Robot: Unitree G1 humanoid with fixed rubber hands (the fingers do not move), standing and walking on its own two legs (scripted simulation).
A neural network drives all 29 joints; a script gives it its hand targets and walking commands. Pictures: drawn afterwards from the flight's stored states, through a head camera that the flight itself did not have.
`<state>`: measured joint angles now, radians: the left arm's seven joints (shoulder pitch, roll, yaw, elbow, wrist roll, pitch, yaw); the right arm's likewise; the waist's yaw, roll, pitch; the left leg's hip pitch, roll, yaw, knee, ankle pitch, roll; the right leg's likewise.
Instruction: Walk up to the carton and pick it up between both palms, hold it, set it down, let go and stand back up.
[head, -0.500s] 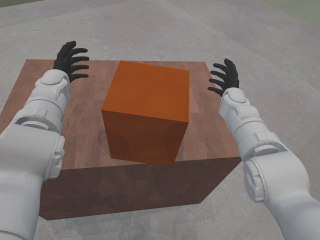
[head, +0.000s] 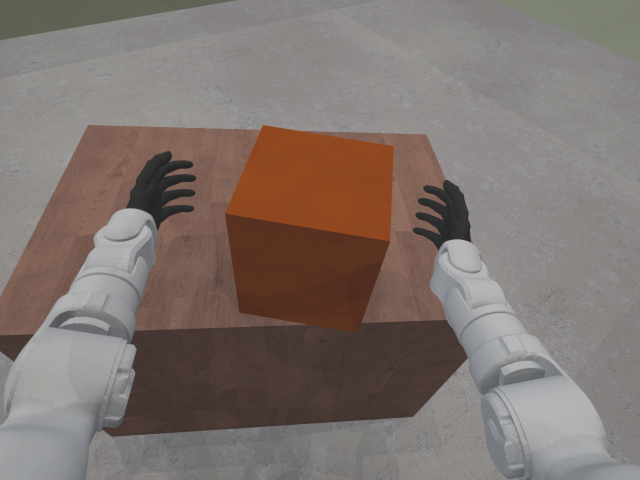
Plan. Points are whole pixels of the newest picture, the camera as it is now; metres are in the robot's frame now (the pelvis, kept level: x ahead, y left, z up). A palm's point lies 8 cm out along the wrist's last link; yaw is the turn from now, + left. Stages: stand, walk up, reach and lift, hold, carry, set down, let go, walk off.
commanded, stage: set down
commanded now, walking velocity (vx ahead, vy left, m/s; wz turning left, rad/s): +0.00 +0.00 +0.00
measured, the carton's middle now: (312, 233) +0.50 -0.01 -0.01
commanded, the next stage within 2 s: none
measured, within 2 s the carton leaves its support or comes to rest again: neither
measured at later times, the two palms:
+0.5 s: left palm (133, 275) +0.37 +0.23 +0.04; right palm (438, 299) +0.34 -0.17 +0.04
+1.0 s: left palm (118, 351) +0.30 +0.25 -0.01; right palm (433, 359) +0.27 -0.16 -0.01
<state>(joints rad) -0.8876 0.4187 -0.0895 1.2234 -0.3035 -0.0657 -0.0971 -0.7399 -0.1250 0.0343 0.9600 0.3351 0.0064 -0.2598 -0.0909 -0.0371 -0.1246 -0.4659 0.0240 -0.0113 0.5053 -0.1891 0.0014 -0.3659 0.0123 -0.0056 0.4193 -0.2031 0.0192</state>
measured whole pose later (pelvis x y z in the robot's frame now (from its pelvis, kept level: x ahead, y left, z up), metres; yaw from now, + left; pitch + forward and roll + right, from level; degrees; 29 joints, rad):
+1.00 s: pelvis +0.01 +0.00 -0.01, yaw +0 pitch +0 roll -2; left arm -0.20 0.36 -0.01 0.72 -0.23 -0.24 -0.15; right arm -0.13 -0.01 0.03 0.71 0.18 -0.37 -0.27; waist 0.01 -0.02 0.05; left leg -0.32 0.03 -0.01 0.61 -0.28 0.00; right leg -0.21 0.02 0.00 0.50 -0.28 0.02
